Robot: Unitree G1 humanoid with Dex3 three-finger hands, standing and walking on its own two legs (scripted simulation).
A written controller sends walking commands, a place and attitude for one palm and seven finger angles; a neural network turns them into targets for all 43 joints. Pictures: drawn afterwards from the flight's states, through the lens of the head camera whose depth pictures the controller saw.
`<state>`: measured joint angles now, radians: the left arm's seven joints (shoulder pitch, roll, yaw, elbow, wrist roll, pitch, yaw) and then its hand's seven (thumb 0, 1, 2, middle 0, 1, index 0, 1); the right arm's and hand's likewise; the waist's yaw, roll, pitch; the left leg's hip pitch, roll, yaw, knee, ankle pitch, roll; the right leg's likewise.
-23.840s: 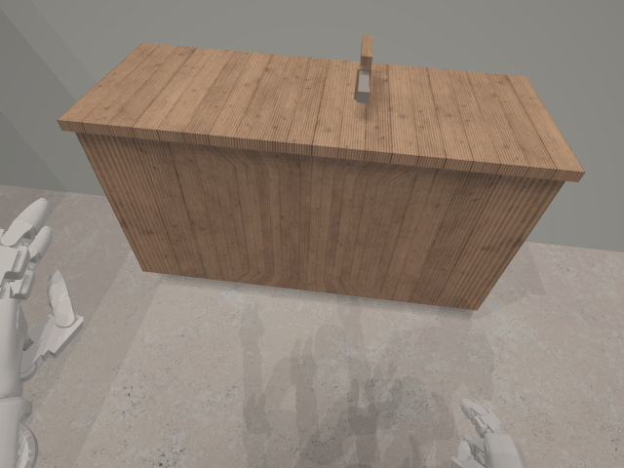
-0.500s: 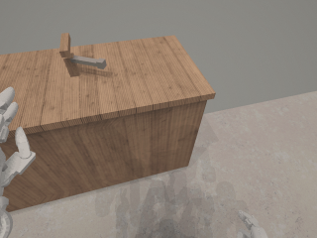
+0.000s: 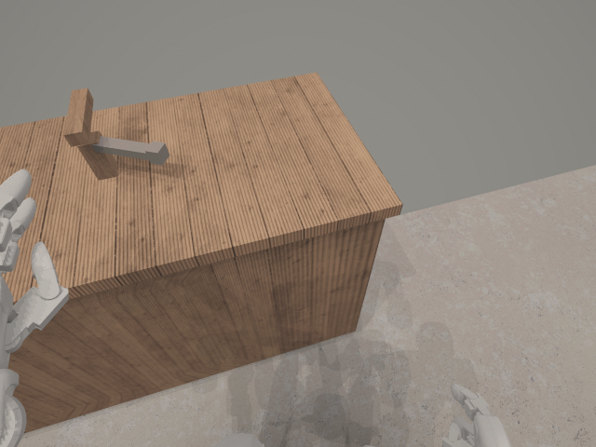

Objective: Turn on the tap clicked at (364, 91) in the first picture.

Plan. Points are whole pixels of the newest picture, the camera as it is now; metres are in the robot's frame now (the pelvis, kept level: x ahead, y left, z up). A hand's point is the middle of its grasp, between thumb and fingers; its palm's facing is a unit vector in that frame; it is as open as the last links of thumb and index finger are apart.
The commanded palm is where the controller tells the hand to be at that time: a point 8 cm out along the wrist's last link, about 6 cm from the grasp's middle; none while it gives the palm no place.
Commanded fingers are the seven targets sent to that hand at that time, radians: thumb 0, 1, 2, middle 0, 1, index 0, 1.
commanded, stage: take the last steps up to it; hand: left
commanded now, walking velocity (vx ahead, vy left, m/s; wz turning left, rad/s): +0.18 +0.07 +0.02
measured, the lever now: (157, 153) +0.55 +0.29 +0.06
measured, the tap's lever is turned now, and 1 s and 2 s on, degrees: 60 60 60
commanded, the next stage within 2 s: come to a stop and stand still in 0.08 s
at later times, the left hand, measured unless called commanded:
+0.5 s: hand (94, 215) +0.31 +0.24 +0.18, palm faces +0.40 -0.79 -0.46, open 7.4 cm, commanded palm +0.26 +0.28 +0.19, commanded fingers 0.00 0.90 0.90 -0.20 -0.30 -0.20 -0.30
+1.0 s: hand (96, 247) +0.27 +0.23 +0.17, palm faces +0.27 -0.86 -0.44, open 7.4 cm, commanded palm +0.22 +0.28 +0.19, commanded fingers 0.00 0.90 0.90 -0.20 -0.30 -0.20 -0.30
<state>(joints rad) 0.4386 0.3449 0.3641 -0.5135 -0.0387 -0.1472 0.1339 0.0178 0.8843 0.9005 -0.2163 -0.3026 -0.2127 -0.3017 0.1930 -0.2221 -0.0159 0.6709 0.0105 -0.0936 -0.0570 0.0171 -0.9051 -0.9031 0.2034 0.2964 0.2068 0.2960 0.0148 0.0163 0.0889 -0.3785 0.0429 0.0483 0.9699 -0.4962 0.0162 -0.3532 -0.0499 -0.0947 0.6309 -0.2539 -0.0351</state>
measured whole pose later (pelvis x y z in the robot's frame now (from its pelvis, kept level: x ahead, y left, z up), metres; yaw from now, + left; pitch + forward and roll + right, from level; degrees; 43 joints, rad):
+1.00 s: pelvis +0.04 +0.01 +0.01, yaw -3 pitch -2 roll +0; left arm 0.44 0.38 0.35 -0.44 -0.05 -0.18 0.07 0.02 0.89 0.90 -0.21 -0.30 -0.20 -0.30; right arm 0.21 -0.25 -0.03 0.55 0.04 -0.09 0.00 0.02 -0.91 -0.90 0.20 0.30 0.21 0.30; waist 0.00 0.02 0.08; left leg -0.29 0.05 0.11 0.51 -0.18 0.01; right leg -0.25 0.04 -0.01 0.49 -0.20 -0.03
